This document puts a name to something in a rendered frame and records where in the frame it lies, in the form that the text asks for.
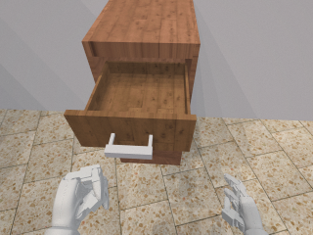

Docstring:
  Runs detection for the robot left hand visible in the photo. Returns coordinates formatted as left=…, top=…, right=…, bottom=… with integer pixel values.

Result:
left=51, top=164, right=110, bottom=230

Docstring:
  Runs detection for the drawer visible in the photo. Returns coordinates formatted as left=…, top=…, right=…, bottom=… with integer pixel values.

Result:
left=64, top=61, right=197, bottom=152

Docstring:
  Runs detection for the handle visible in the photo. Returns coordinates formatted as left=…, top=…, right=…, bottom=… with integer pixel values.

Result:
left=104, top=133, right=153, bottom=160

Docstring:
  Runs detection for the cabinet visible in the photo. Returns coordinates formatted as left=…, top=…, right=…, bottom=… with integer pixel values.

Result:
left=81, top=0, right=201, bottom=165

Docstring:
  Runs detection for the robot right hand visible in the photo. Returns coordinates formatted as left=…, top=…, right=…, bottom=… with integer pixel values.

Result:
left=221, top=173, right=263, bottom=234

